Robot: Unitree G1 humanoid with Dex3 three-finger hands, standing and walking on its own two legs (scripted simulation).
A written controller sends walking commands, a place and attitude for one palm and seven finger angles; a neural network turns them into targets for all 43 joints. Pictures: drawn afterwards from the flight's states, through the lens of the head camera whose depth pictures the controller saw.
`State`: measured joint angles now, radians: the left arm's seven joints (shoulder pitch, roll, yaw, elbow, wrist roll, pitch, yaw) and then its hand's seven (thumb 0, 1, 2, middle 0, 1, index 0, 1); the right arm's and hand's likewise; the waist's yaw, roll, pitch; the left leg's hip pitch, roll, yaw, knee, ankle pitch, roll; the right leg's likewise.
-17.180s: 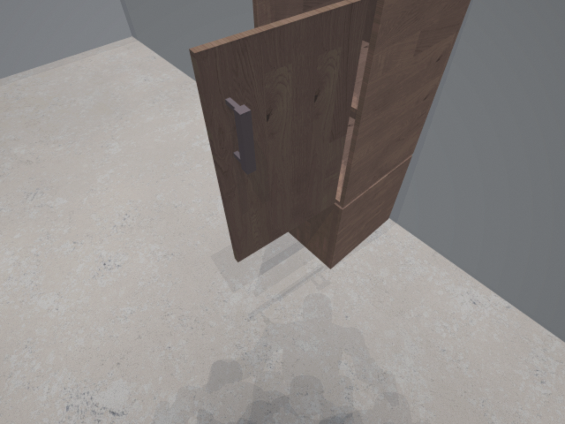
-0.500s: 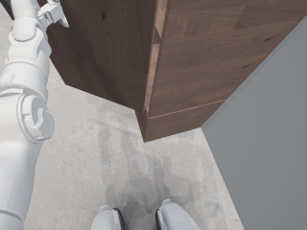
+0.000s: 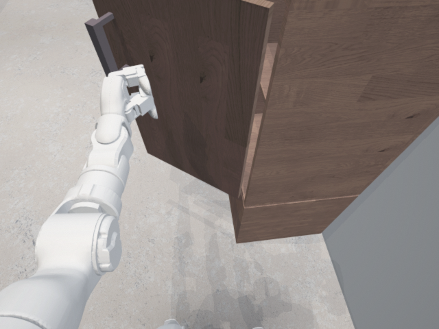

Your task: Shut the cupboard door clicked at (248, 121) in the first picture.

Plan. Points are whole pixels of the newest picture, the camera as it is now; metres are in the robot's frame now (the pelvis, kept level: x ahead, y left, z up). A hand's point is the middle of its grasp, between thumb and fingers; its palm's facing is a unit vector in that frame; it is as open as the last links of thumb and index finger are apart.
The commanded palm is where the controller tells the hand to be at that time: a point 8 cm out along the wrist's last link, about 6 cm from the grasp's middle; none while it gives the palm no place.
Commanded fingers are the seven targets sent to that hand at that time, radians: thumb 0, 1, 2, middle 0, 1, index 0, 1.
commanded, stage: draw the hand back to the body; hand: left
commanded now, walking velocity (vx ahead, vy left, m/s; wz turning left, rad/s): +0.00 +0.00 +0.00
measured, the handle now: (111, 49) +0.66 +0.19 +0.12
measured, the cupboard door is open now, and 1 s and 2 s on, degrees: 53 53 53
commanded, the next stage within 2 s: step back with the hand held close in 1.64 s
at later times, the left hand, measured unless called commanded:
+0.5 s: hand (105, 137) +0.39 +0.15 +0.15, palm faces -0.01 -1.00 -0.02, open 3.1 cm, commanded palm +0.35 +0.20 +0.16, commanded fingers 0.00 0.90 0.90 -1.22 -1.41 -1.22 -1.41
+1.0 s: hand out of the picture +0.25 +0.24 +0.18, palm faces +0.34 -0.90 -0.28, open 4.2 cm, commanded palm +0.20 +0.27 +0.19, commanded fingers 0.00 0.90 0.90 -0.53 -0.66 -0.53 -0.66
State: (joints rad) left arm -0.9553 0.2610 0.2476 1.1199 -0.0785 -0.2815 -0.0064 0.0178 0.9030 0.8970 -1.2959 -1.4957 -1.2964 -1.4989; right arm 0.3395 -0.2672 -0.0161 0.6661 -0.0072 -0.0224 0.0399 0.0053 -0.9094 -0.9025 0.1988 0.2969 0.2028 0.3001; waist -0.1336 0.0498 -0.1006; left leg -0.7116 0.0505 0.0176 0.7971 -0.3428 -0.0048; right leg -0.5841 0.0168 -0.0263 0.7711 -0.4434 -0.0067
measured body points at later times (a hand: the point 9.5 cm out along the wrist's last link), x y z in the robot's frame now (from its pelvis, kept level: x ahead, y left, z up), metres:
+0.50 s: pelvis +0.00 -0.01 +0.02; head +0.01 -0.03 +0.47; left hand +0.39 +0.20 +0.15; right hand +0.06 -0.27 -0.11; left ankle +0.02 +0.12 -0.70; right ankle -0.05 -0.12 -0.70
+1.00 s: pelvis -0.01 +0.00 +0.04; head -0.02 -0.02 +0.49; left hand +0.23 +0.28 +0.19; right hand +0.20 -0.20 -0.04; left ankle +0.02 +0.12 -0.70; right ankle -0.05 -0.12 -0.70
